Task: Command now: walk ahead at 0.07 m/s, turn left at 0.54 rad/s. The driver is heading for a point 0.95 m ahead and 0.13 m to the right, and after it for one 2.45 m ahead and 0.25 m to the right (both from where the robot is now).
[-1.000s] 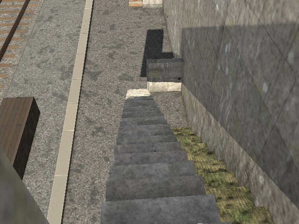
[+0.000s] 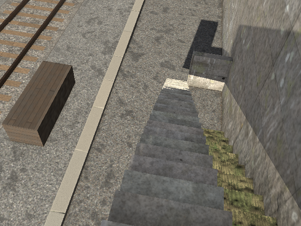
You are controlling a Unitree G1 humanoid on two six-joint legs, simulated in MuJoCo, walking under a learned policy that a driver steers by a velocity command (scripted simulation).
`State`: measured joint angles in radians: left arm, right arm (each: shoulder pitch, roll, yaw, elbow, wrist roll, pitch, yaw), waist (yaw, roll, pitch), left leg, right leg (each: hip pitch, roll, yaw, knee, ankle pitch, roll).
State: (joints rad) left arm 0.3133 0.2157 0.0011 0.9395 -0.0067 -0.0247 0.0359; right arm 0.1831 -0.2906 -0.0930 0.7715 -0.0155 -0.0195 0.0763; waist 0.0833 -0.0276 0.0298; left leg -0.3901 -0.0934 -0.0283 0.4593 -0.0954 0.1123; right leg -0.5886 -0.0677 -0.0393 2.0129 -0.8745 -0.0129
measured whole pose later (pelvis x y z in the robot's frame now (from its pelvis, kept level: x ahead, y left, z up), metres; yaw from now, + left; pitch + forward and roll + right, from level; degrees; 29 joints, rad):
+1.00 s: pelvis +0.01 -0.13 +0.07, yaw -8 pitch +3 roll +0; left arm 0.49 0.28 -0.06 0.64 0.02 -0.08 0.03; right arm 0.32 -0.26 -0.01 0.80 -0.14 -0.01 0.04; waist 0.04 0.10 -0.05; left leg -0.64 -0.04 0.00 0.92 -0.04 -0.01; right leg -0.67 -0.12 0.02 1.36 -0.73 0.06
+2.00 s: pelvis +0.30 -0.01 -0.08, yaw -1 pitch +0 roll -1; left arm 0.47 0.27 0.01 0.87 -0.07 -0.01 -0.02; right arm 0.11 -0.32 -0.13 0.73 0.06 0.01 0.06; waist 0.08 -0.02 -0.03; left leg -0.46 -0.01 -0.13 0.59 0.33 0.07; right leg -0.27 0.08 0.16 1.10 -0.81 -0.05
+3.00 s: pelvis +0.70 -0.19 -0.39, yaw -16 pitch -2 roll -1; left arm 0.57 0.15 0.01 1.13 -0.04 -0.06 -0.02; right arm 0.26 -0.34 -0.13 1.04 0.09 0.12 -0.02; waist 0.07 0.04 -0.01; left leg -0.64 -0.02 -0.13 0.80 0.20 0.09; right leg -0.08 0.06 -0.11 0.55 -0.44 -0.07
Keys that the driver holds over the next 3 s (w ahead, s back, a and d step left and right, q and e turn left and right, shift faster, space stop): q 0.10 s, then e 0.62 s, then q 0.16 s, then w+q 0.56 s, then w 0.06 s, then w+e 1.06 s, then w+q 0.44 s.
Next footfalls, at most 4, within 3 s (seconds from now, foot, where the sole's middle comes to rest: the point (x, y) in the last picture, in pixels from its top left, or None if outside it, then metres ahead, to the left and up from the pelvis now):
0.72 right None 0.02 -0.30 -0.58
1.12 left None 0.16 0.02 -0.77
1.24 right None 0.10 -0.22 -0.62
1.70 right None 0.22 -0.16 -0.77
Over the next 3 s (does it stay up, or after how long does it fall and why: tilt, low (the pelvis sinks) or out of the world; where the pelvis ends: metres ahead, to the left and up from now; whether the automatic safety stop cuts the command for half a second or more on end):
stays up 0.70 -0.19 -0.39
